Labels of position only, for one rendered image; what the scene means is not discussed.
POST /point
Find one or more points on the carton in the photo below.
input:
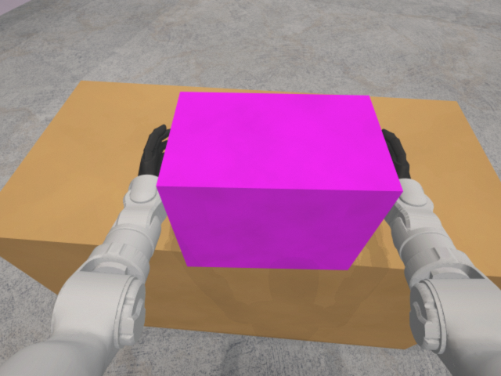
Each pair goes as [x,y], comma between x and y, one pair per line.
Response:
[275,181]

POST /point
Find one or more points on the pedestal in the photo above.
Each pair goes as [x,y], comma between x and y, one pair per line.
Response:
[67,193]

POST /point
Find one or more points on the robot left forearm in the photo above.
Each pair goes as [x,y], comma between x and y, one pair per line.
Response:
[131,241]

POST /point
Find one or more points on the robot right upper arm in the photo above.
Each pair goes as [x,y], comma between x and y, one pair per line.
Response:
[460,321]

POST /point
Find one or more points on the robot right forearm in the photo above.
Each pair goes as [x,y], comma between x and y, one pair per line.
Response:
[422,243]

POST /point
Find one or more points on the robot right hand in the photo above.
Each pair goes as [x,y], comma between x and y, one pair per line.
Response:
[398,154]

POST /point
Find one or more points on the robot left hand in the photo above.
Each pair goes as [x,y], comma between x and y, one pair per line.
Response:
[153,154]

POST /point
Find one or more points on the robot left upper arm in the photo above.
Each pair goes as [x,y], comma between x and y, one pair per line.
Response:
[97,314]

